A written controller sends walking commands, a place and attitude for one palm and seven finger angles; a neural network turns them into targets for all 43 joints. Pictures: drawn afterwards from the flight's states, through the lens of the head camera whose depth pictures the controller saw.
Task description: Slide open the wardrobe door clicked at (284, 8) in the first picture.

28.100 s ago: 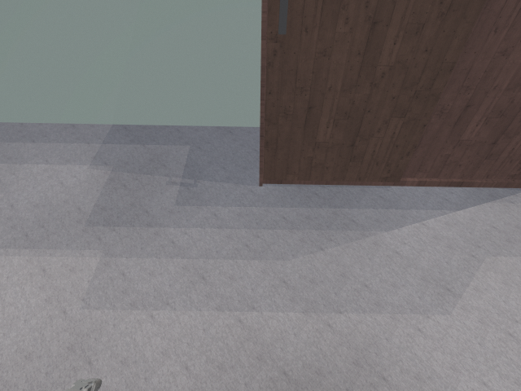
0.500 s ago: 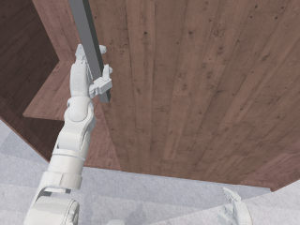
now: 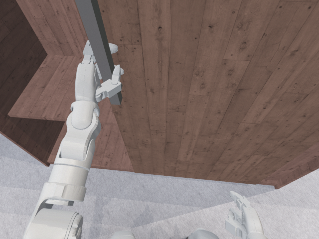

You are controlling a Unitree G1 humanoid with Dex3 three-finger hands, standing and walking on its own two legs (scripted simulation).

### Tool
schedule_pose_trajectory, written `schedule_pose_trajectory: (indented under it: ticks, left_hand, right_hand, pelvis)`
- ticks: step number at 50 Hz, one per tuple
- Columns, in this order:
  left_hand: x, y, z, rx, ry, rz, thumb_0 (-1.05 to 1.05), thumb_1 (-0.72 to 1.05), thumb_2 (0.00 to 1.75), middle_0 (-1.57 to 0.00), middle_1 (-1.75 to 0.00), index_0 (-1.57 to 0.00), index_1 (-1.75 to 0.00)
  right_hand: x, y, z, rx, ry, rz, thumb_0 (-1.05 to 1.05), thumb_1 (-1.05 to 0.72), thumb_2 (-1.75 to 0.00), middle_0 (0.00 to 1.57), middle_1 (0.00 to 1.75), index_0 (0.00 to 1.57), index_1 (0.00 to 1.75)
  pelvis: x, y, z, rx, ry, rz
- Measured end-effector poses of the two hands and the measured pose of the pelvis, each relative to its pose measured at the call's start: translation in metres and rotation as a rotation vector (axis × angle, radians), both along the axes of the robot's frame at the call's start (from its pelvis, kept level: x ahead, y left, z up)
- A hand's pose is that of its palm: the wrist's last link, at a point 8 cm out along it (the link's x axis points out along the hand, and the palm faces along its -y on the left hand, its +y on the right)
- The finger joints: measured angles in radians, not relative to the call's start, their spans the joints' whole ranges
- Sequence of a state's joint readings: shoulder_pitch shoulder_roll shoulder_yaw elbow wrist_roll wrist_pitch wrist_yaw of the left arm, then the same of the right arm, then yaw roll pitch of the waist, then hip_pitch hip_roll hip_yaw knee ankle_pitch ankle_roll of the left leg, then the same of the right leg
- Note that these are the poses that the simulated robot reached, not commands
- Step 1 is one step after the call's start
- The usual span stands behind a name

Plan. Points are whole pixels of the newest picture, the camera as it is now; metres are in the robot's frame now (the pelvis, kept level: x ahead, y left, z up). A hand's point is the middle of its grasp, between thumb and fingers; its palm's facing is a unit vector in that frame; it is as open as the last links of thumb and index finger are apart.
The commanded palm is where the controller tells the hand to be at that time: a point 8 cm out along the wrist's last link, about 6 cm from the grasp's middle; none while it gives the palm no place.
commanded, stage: step sideways, sliding the door along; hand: left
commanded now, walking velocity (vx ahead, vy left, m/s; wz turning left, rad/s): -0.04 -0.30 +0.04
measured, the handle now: (105, 49) +0.45 +0.18 +0.21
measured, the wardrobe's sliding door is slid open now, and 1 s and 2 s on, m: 0.58 0.64 0.64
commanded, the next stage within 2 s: stop walking and hold the door there in 0.62 s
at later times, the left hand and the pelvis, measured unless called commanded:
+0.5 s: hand (147, 81) +0.41 +0.09 +0.16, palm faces +0.31 -0.95 -0.09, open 6.7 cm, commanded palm +0.38 +0.06 +0.16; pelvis +0.00 -0.13 -0.01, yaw +3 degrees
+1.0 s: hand (146, 81) +0.41 +0.09 +0.16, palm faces +0.43 -0.89 -0.17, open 6.9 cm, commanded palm +0.37 +0.10 +0.15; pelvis +0.04 -0.16 +0.00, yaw +3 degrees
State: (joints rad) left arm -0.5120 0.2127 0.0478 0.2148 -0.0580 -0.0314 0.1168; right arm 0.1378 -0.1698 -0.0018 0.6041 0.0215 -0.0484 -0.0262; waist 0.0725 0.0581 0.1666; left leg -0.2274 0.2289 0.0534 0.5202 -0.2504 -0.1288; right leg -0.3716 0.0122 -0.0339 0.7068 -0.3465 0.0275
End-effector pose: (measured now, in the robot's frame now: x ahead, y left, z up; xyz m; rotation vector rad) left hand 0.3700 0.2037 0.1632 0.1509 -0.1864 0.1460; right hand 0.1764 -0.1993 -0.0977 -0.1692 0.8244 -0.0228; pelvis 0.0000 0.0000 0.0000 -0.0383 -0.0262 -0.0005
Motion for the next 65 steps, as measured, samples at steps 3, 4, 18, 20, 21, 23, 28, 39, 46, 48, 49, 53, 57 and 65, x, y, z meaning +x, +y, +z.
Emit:
schedule_pose_trajectory:
  ticks: [3, 4, 18, 20, 21, 23, 28, 39, 46, 48, 49, 53, 57, 65]
  left_hand:
    - [0.000, -0.011, 0.000, 0.008, -0.007, 0.046, 0.00, 0.72, 0.81, -0.42, -1.40, -0.12, -1.36]
    - [0.000, -0.014, 0.000, 0.002, -0.005, 0.062, 0.00, 0.72, 0.82, -0.42, -1.40, -0.12, -1.35]
    - [0.000, -0.056, 0.001, -0.038, 0.027, 0.050, 0.02, 0.75, 0.80, -0.36, -1.40, -0.14, -1.35]
    - [0.000, -0.063, 0.001, -0.039, 0.029, 0.059, 0.02, 0.74, 0.80, -0.36, -1.40, -0.14, -1.35]
    - [0.000, -0.066, 0.001, -0.040, 0.028, 0.067, 0.02, 0.74, 0.81, -0.36, -1.40, -0.14, -1.35]
    - [0.000, -0.070, 0.001, -0.049, 0.022, 0.107, 0.02, 0.73, 0.82, -0.37, -1.40, -0.15, -1.34]
    - [0.000, -0.074, 0.000, -0.039, 0.003, 0.216, 0.01, 0.69, 0.83, -0.41, -1.40, -0.16, -1.32]
    - [-0.001, -0.076, 0.000, 0.024, -0.012, 0.293, -0.02, 0.67, 0.81, -0.45, -1.40, -0.11, -1.37]
    - [-0.003, -0.072, 0.004, 0.081, 0.033, 0.309, -0.05, 0.63, 0.77, -0.45, -1.40, -0.19, -1.36]
    - [-0.002, -0.073, 0.003, 0.057, 0.019, 0.296, -0.03, 0.64, 0.78, -0.45, -1.40, -0.18, -1.35]
    - [-0.002, -0.073, 0.002, 0.046, 0.011, 0.292, -0.03, 0.65, 0.79, -0.45, -1.40, -0.17, -1.34]
    - [-0.002, -0.077, 0.002, 0.002, 0.014, 0.311, -0.01, 0.68, 0.80, -0.45, -1.40, -0.14, -1.32]
    - [-0.003, -0.079, 0.003, -0.006, 0.033, 0.340, -0.01, 0.67, 0.80, -0.44, -1.37, -0.15, -1.32]
    - [-0.003, -0.079, 0.004, 0.026, 0.041, 0.369, -0.04, 0.64, 0.80, -0.45, -1.34, -0.17, -1.34]
  right_hand:
    - [0.002, -0.016, -0.011, 0.022, -0.002, 0.005, 0.01, -0.90, -0.90, 0.20, 0.30, 0.20, 0.30]
    - [0.004, -0.022, -0.014, 0.020, 0.000, -0.001, 0.01, -0.90, -0.90, 0.20, 0.30, 0.20, 0.30]
    - [0.000, -0.078, 0.007, -0.053, 0.042, 0.047, 0.01, -0.91, -0.90, 0.20, 0.30, 0.20, 0.29]
    - [0.001, -0.085, 0.005, -0.038, 0.045, 0.062, 0.01, -0.91, -0.90, 0.20, 0.30, 0.20, 0.30]
    - [0.003, -0.088, 0.004, -0.029, 0.045, 0.068, 0.01, -0.90, -0.90, 0.20, 0.30, 0.20, 0.30]
    - [0.007, -0.097, -0.002, -0.011, 0.042, 0.080, 0.01, -0.90, -0.90, 0.20, 0.30, 0.20, 0.30]
    - [0.025, -0.126, -0.019, -0.013, 0.027, 0.059, 0.01, -0.90, -0.90, 0.20, 0.30, 0.21, 0.30]
    - [0.045, -0.179, -0.018, -0.024, 0.012, 0.038, 0.01, -0.91, -0.90, 0.20, 0.30, 0.20, 0.30]
    - [0.040, -0.200, -0.003, -0.093, 0.014, -0.026, 0.01, -0.91, -0.90, 0.20, 0.30, 0.20, 0.29]
    - [0.038, -0.201, 0.000, -0.112, 0.001, -0.039, 0.01, -0.91, -0.90, 0.20, 0.30, 0.20, 0.29]
    - [0.038, -0.201, 0.002, -0.110, 0.001, -0.044, 0.01, -0.91, -0.90, 0.20, 0.30, 0.20, 0.29]
    - [0.037, -0.192, 0.009, -0.072, -0.014, -0.021, 0.01, -0.91, -0.90, 0.19, 0.30, 0.20, 0.29]
    - [0.038, -0.186, 0.010, -0.014, -0.043, -0.002, 0.01, -0.91, -0.90, 0.20, 0.30, 0.20, 0.29]
    - [0.033, -0.214, 0.003, -0.069, -0.039, -0.048, 0.01, -0.90, -0.90, 0.20, 0.30, 0.21, 0.30]
  pelvis:
    - [0.002, -0.023, -0.011, 0.016, 0.000, 0.013]
    - [0.001, -0.028, -0.012, 0.011, 0.004, 0.021]
    - [-0.008, -0.072, 0.004, -0.015, 0.009, 0.035]
    - [-0.006, -0.085, 0.004, -0.024, 0.008, 0.035]
    - [-0.005, -0.092, 0.003, -0.027, 0.007, 0.037]
    - [-0.001, -0.109, -0.002, -0.024, 0.007, 0.045]
    - [0.006, -0.137, -0.015, -0.007, 0.029, 0.090]
    - [0.024, -0.172, -0.014, 0.020, 0.028, 0.082]
    - [0.029, -0.167, 0.002, 0.057, 0.067, 0.076]
    - [0.033, -0.163, -0.002, 0.025, 0.064, 0.076]
    - [0.034, -0.164, -0.003, 0.025, 0.061, 0.069]
    - [0.040, -0.169, 0.001, 0.022, 0.041, 0.034]
    - [0.044, -0.180, 0.002, 0.018, 0.020, 0.016]
    - [0.042, -0.189, -0.004, 0.026, 0.028, 0.023]
